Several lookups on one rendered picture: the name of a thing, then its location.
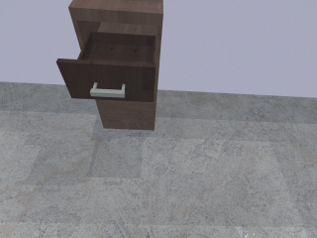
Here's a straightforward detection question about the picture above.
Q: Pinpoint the handle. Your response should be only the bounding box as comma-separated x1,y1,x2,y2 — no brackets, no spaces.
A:
90,82,126,98

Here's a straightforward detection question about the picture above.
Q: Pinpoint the cabinet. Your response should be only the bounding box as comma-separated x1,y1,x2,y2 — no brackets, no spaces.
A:
68,0,163,131

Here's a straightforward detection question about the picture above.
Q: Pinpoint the drawer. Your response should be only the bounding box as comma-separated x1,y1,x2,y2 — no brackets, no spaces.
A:
56,31,157,102

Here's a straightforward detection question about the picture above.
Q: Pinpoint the right robot hand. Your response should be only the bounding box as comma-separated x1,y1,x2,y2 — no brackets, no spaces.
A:
235,226,259,238

